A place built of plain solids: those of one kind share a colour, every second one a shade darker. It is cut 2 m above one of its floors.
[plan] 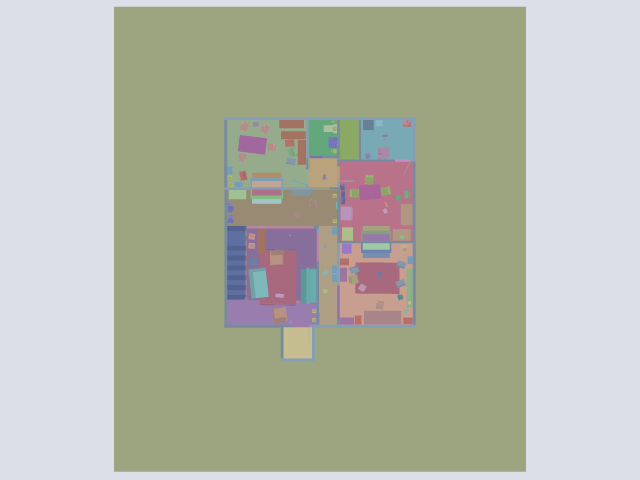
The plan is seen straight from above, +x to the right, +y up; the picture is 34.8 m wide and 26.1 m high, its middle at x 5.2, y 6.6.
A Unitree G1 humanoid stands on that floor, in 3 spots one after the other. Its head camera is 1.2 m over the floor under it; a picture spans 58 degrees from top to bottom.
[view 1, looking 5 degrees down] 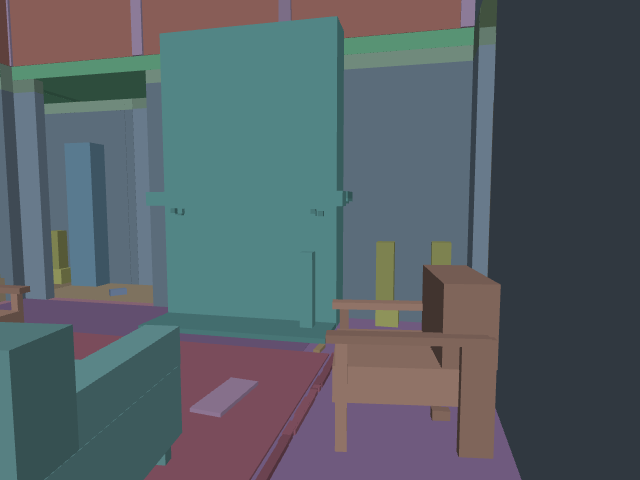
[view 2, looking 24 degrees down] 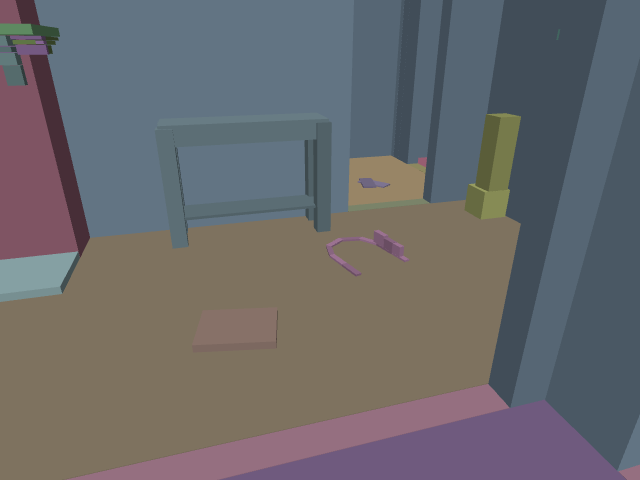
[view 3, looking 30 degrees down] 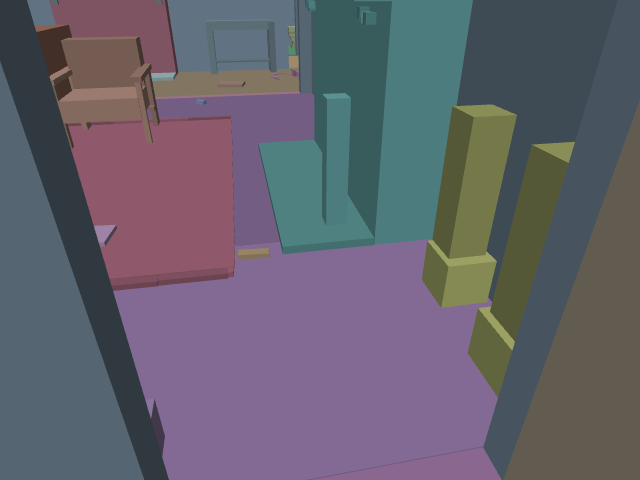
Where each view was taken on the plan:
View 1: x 0.66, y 2.44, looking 13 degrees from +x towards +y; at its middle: fireplace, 4.12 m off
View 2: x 3.88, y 6.28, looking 74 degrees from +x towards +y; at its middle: floor_aisle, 2.95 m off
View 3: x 3.98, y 1.27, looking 79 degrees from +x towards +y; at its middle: fireplace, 2.31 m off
